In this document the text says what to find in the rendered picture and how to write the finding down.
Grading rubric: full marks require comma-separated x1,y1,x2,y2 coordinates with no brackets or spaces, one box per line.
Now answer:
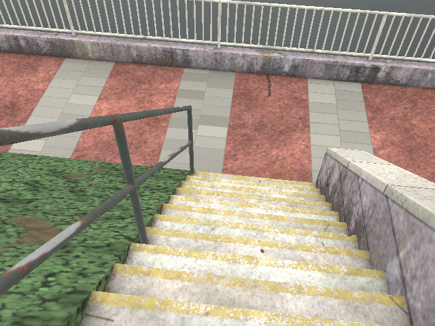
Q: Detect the stairs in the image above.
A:
80,171,411,326

